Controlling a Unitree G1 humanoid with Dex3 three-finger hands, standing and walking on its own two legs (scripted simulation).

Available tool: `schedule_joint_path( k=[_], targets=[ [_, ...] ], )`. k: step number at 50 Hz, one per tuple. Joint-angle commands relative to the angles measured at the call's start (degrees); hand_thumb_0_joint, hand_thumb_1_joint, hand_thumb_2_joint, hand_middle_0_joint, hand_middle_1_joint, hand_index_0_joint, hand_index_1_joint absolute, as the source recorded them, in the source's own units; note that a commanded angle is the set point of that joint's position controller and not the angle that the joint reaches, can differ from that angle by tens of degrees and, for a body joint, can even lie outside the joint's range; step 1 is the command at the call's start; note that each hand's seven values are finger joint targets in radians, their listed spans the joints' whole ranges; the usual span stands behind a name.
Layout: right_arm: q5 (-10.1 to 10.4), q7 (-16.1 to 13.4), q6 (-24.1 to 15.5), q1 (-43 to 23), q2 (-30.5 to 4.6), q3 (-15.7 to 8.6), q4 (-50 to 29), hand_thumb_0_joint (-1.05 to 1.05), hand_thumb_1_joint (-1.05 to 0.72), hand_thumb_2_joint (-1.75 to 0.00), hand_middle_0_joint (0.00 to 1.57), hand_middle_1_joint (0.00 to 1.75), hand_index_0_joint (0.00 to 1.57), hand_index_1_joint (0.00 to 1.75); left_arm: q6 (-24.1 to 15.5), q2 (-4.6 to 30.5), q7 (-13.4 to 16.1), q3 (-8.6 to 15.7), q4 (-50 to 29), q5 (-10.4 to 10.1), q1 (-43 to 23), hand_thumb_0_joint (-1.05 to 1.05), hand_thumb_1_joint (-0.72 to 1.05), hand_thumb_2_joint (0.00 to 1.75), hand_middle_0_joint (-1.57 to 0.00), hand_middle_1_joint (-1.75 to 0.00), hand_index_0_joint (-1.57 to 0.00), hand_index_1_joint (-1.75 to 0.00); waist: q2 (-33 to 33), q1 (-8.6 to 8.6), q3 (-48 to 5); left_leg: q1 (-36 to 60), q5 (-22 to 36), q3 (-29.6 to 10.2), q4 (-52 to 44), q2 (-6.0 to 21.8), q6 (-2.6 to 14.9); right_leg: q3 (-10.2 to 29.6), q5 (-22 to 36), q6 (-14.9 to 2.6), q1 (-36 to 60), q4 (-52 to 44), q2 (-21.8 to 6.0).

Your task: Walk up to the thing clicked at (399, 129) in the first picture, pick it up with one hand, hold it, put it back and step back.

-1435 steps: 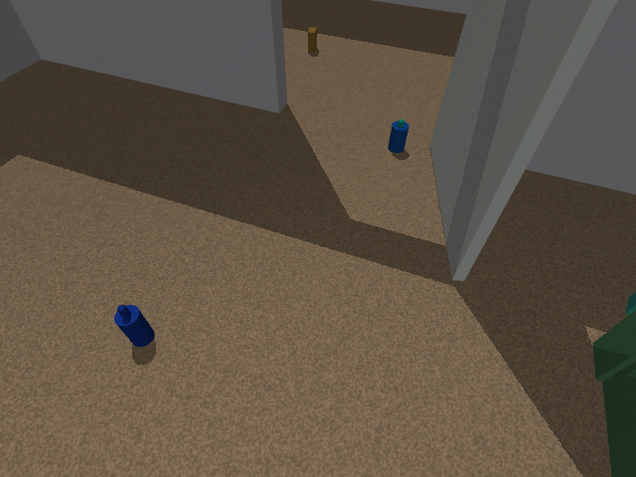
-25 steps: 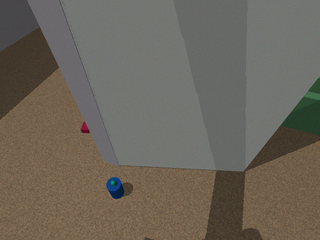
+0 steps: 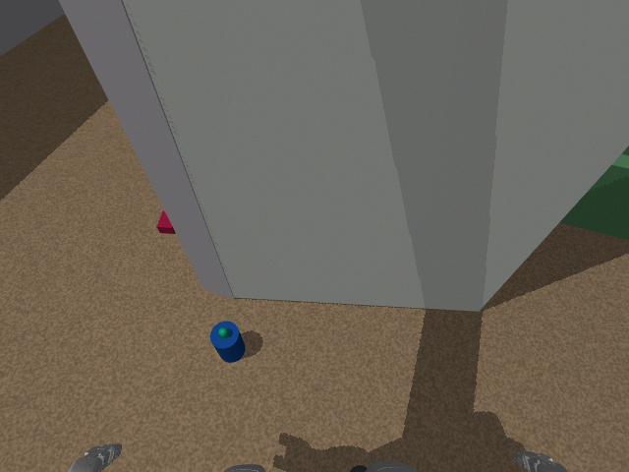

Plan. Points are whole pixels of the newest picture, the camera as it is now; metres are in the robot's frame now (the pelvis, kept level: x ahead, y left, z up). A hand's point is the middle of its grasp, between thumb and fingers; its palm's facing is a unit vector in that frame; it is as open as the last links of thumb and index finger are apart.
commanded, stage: walk up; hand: left
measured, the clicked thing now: (227, 340) +0.49 +0.27 -0.69
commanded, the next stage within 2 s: none
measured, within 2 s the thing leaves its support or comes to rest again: neither
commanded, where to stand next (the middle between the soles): +0.02 +0.01 m, yaw +0 degrees
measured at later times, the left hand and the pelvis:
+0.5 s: hand out of the picture +0.02 +0.30 -0.18, palm faces -0.09 -0.93 -0.37, open 7.4 cm; pelvis -0.10 +0.04 -0.02, yaw -4 degrees
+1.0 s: hand out of the picture -0.11 +0.30 -0.17, palm faces +0.00 -0.93 -0.36, open 7.4 cm; pelvis -0.24 +0.04 -0.02, yaw +0 degrees
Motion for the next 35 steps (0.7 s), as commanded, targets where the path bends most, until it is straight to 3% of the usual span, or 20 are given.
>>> schedule_joint_path(
  k=[1,3,5,7,8,9,10,11,12,15,17,21,26,27,28,29,30,31,33,35],
  targets=[
    [0.3,-0.7,0.5,2.7,-11.3,-3.3,-4.6,0.00,-0.90,-0.90,0.20,0.30,0.20,0.30,0.1,16.7,1.5,3.9,-6.7,0.5,-2.8,0.00,0.90,0.90,-0.20,-0.30,-0.20,-0.30,-7.7,-0.07,-11.8,0.8,2.8,-0.3,15.5,-2.5,2.70,12.8,26.8,-11.31,-0.5,-1.2,-15.7],
    [-0.4,-0.4,1.5,5.5,-10.7,-3.8,-5.5,0.00,-0.90,-0.90,0.20,0.30,0.20,0.30,0.5,17.0,1.6,4.0,-9.0,1.8,-5.1,0.00,0.90,0.90,-0.20,-0.30,-0.20,-0.30,-12.6,-0.64,-9.3,-2.2,-18.6,-2.7,25.0,-3.4,3.52,16.1,22.5,-15.09,-6.0,-2.1,-20.1],
    [-0.1,-0.2,1.5,7.3,-11.1,-4.4,-6.6,0.00,-0.90,-0.90,0.20,0.30,0.20,0.30,0.5,16.1,1.7,3.8,-10.8,2.1,-6.6,0.00,0.90,0.90,-0.20,-0.30,-0.20,-0.30,-12.0,-1.79,-9.2,-3.2,-17.1,-5.0,23.9,-2.3,4.06,13.5,21.8,-13.68,-6.5,1.8,-18.1],
    [-0.5,-0.5,0.5,10.2,-11.4,-4.7,-6.4,0.00,-0.90,-0.90,0.20,0.30,0.20,0.30,1.1,14.9,1.7,3.3,-11.9,1.8,-7.7,0.00,0.90,0.90,-0.20,-0.30,-0.20,-0.30,-9.1,-3.01,-10.5,-2.9,-4.0,-2.6,8.7,-1.7,3.50,9.8,18.2,-8.92,-3.7,9.0,-13.2],
    [-1.5,-0.7,0.0,10.0,-13.9,-5.3,-6.6,0.00,-0.90,-0.90,0.20,0.30,0.20,0.30,1.7,13.3,1.5,3.0,-12.7,1.3,-7.1,0.00,0.90,0.90,-0.20,-0.30,-0.20,-0.30,0.3,-2.94,-8.9,-3.6,11.2,-8.0,-1.6,3.2,4.50,6.1,9.6,-5.25,-5.6,16.5,-7.0],
    [-2.5,-0.7,-0.3,8.3,-18.1,-6.3,-7.3,0.00,-0.90,-0.90,0.20,0.30,0.20,0.30,2.1,10.5,1.6,2.6,-13.6,0.7,-5.7,0.00,0.90,0.90,-0.20,-0.30,-0.20,-0.30,11.2,-1.64,-8.1,-0.2,24.5,-20.3,-6.2,11.2,8.04,3.3,-5.0,-2.41,-12.7,26.9,2.7],
    [-2.8,-0.8,-0.7,6.5,-19.7,-6.7,-9.2,0.00,-0.90,-0.90,0.20,0.30,0.20,0.30,2.7,10.5,2.0,2.9,-13.2,1.0,-2.2,0.00,0.90,0.90,-0.20,-0.30,-0.20,-0.30,8.0,-0.19,-9.5,1.0,34.7,-22.7,-4.7,15.6,12.45,7.9,-24.0,-1.39,-15.1,34.8,6.5],
    [-2.2,-0.8,-0.6,5.1,-22.1,-7.1,-10.7,0.00,-0.90,-0.90,0.20,0.30,0.20,0.30,3.0,11.0,2.5,3.1,-12.9,1.3,-1.7,0.00,0.90,0.90,-0.20,-0.30,-0.20,-0.30,11.7,-1.56,-10.7,-3.5,30.2,-28.6,-7.0,20.5,16.73,12.4,-28.3,-1.29,-13.8,41.9,7.6],
    [-2.4,-1.2,-0.7,3.1,-20.3,-6.9,-11.5,0.00,-0.90,-0.90,0.20,0.30,0.20,0.30,3.0,12.2,2.7,3.8,-12.5,1.6,-2.8,0.00,0.90,0.90,-0.20,-0.30,-0.20,-0.30,8.9,-1.13,-8.8,-4.7,26.6,-27.7,-7.0,19.7,16.57,14.7,-26.4,-1.28,-14.0,45.7,6.8],
    [-2.3,-2.5,-1.2,0.3,-15.1,-5.7,-13.3,0.00,-0.90,-0.90,0.20,0.30,0.20,0.30,2.8,12.7,2.2,3.8,-11.8,0.8,2.2,0.00,0.90,0.90,-0.20,-0.30,-0.20,-0.30,6.6,2.11,-8.7,4.7,32.6,-15.9,0.7,12.7,13.85,13.4,-18.7,0.21,-19.8,48.7,5.5],
    [-1.8,-2.8,-1.2,4.4,-14.6,-5.8,-12.9,0.00,-0.90,-0.90,0.20,0.30,0.20,0.30,2.5,12.1,1.9,4.0,-13.2,1.3,1.4,0.00,0.90,0.90,-0.20,-0.30,-0.20,-0.30,6.4,0.08,-10.7,11.3,37.5,-15.6,2.9,12.5,14.10,12.2,-19.1,1.56,-20.3,43.9,5.0],
    [-1.6,-3.0,-0.9,6.9,-15.2,-5.9,-14.2,0.00,-0.90,-0.90,0.20,0.30,0.20,0.30,2.0,11.4,1.5,4.1,-15.7,1.5,0.3,0.00,0.90,0.90,-0.20,-0.30,-0.20,-0.30,6.1,-2.26,-10.4,12.5,35.4,-14.1,3.9,12.6,14.78,9.0,-18.6,2.64,-17.1,31.2,3.9],
    [-1.5,-2.1,0.2,2.8,-16.9,-5.8,-16.6,0.00,-0.90,-0.90,0.20,0.30,0.20,0.30,1.5,10.6,0.8,4.9,-13.4,1.9,7.5,0.00,0.90,0.90,-0.20,-0.30,-0.20,-0.30,9.4,0.40,-12.4,1.1,22.3,-13.0,5.7,12.3,12.32,2.6,-9.2,0.10,-0.8,9.0,1.8],
    [-1.1,-2.0,0.4,1.9,-16.7,-5.7,-16.8,0.00,-0.90,-0.90,0.20,0.30,0.20,0.30,1.2,10.8,0.7,5.1,-12.6,2.2,9.8,0.00,0.90,0.90,-0.20,-0.30,-0.20,-0.30,8.3,1.58,-12.6,-1.9,19.3,-11.7,7.3,11.1,10.54,1.6,-3.5,-0.89,3.4,2.8,1.7],
    [-0.8,-1.8,0.4,1.9,-14.9,-5.1,-17.0,0.00,-0.90,-0.90,0.20,0.30,0.20,0.30,0.9,12.4,0.8,5.6,-12.9,2.7,10.2,0.00,0.90,0.90,-0.20,-0.30,-0.20,-0.30,5.4,1.97,-12.5,-7.1,12.4,-10.5,9.4,8.7,7.43,6.4,0.2,-2.36,6.1,0.7,-1.5],
    [-0.4,-1.6,0.5,2.6,-12.2,-4.6,-17.7,0.00,-0.90,-0.90,0.20,0.30,0.20,0.30,0.6,17.1,0.6,6.9,-13.9,3.2,8.8,0.00,0.90,0.90,-0.20,-0.30,-0.20,-0.30,-6.7,1.00,-9.9,-17.3,-1.4,-7.6,17.8,-0.3,3.41,20.7,3.8,-6.54,6.5,-0.7,-10.6],
    [0.0,-2.7,0.7,0.4,-11.4,-4.9,-18.0,0.00,-0.90,-0.90,0.20,0.30,0.20,0.30,0.9,21.7,0.5,7.6,-15.8,2.5,5.3,0.00,0.90,0.90,-0.20,-0.30,-0.20,-0.30,-18.2,3.53,-7.2,-15.9,-23.4,-4.1,33.4,-7.8,1.46,31.6,9.8,-17.32,-5.5,-5.5,-22.1],
    [-0.2,-2.8,0.9,1.9,-13.0,-5.3,-17.0,0.00,-0.90,-0.90,0.20,0.30,0.20,0.30,0.4,20.3,0.5,7.1,-17.7,2.7,3.1,0.00,0.90,0.90,-0.20,-0.30,-0.20,-0.30,-14.2,2.06,-4.9,-14.1,-24.1,-9.7,41.8,-6.6,1.10,32.5,11.7,-18.14,-10.6,-5.7,-23.0],
    [0.5,-2.5,0.8,5.9,-12.9,-4.7,-15.0,0.00,-0.90,-0.90,0.20,0.30,0.20,0.30,0.4,14.8,1.2,5.6,-19.0,2.0,-1.7,0.00,0.90,0.90,-0.20,-0.30,-0.20,-0.30,-6.6,-1.19,-4.1,-15.4,-17.1,-11.0,44.3,-8.3,1.00,17.8,19.0,-13.35,-7.4,0.2,-14.1],
    [0.1,-2.6,0.0,7.3,-12.6,-4.4,-15.5,0.00,-0.90,-0.90,0.20,0.30,0.20,0.30,0.8,14.4,1.5,5.9,-20.1,2.7,-2.0,0.00,0.90,0.90,-0.20,-0.30,-0.20,-0.30,-9.9,-0.56,-5.2,-14.0,-15.6,-8.5,41.9,-7.4,0.48,14.0,19.7,-12.30,-5.9,2.1,-12.2]
  ],
)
